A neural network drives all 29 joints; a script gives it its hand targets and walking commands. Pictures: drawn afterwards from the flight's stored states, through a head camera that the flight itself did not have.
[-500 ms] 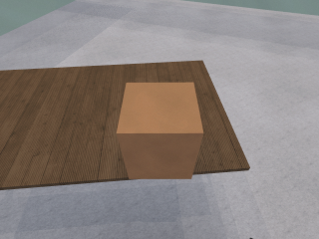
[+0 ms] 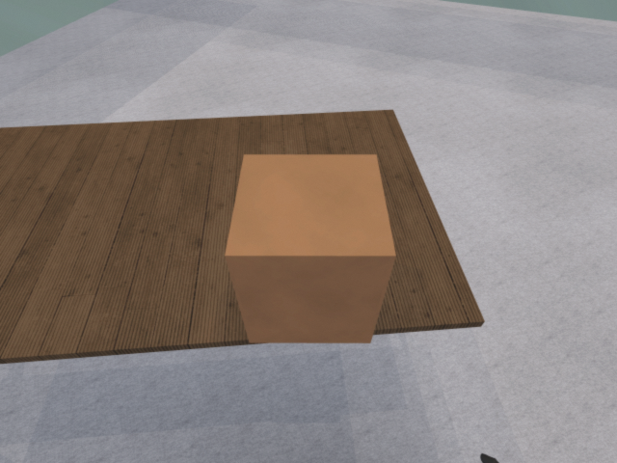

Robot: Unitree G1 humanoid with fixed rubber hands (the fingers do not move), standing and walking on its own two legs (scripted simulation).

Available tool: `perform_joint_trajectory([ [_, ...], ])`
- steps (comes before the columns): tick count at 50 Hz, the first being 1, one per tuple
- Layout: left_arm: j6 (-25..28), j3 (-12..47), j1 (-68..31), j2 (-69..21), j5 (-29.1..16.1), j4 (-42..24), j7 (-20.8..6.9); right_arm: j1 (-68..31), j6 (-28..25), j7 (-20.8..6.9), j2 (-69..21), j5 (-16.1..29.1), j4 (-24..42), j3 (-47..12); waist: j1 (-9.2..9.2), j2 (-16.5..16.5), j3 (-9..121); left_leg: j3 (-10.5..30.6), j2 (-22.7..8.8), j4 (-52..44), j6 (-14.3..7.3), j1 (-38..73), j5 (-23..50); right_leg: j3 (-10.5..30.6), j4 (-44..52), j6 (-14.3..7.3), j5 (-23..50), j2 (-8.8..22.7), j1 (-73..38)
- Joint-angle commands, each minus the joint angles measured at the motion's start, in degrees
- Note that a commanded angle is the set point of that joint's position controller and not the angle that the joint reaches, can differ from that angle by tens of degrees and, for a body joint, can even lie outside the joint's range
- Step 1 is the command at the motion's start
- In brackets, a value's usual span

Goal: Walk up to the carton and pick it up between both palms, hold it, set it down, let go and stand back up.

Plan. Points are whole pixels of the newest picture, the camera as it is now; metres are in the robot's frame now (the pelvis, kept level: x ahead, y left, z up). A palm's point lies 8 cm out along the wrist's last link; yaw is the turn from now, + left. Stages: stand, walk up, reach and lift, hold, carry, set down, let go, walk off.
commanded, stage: stand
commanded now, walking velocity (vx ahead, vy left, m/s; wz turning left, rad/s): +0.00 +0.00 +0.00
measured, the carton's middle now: (310, 253) +0.42 -0.01 -0.01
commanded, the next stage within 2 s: none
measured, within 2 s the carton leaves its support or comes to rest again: neither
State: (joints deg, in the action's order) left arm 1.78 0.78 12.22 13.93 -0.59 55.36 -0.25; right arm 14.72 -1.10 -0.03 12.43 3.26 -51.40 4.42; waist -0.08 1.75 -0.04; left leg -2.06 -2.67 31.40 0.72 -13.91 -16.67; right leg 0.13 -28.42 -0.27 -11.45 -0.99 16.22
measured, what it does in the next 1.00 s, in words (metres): stands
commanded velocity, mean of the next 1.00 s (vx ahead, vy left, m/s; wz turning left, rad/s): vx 0.00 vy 0.00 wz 0.00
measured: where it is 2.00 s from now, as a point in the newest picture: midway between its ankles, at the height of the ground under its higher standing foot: outside the picture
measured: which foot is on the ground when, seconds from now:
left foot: down 0.00-1.00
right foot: down 0.00-1.00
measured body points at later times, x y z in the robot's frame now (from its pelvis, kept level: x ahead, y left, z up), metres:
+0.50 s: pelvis +0.00 +0.00 +0.00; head +0.01 +0.00 +0.45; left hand +0.08 +0.26 -0.13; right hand +0.08 -0.25 -0.14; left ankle +0.00 +0.12 -0.73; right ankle +0.04 -0.12 -0.73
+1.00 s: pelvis +0.00 +0.00 +0.00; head +0.01 +0.00 +0.45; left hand +0.09 +0.26 -0.13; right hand +0.09 -0.25 -0.14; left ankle +0.00 +0.12 -0.73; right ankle +0.04 -0.12 -0.73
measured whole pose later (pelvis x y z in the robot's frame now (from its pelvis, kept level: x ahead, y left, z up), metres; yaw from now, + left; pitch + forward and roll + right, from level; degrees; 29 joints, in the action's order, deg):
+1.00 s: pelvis +0.00 +0.00 +0.00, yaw +0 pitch -1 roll -1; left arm 1.8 0.8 10.8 13.9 -0.6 55.4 -0.2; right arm 12.7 -1.0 -0.1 12.4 3.2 -51.8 4.4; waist -0.1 1.6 -1.1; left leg -2.1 -2.7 31.4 0.7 -13.9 -16.9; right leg 0.1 -28.1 -0.3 -11.5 -1.0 16.1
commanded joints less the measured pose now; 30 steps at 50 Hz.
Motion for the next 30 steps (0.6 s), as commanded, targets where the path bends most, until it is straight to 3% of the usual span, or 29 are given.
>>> perform_joint_trajectory([
  [1,1.85,-4.58,-4.96,15.25,1.62,-0.99,0.24,-2.98,-1.83,0.4,16.53,-5.42,0.11,1.1,-0.06,-1.19,-0.61,5.59,-5.15,-11.03,-3.1,1.35,-0.01,7.51,7.81,-2.67,-0.34,6.91,-3.28],
  [19,1.72,-4.68,-5.74,15.9,1.66,-0.99,0.25,-3.66,-1.7,0.24,16.51,-5.41,-0.12,1.12,-0.26,-1.65,-1.28,5.32,-4.91,-10.92,-3.08,0.99,-1.72,8.14,8.86,-2.57,-3.45,7.1,-2.06],
  [30,1.68,-4.64,-5.97,15.68,1.65,-1.05,0.24,-3.98,-1.66,0.29,16.56,-5.38,-0.13,1.13,-0.25,-1.59,0.11,5.36,-5.03,-10.93,-3.0,1.75,-0.53,7.51,8.15,-2.54,-1.78,6.93,-3.15],
])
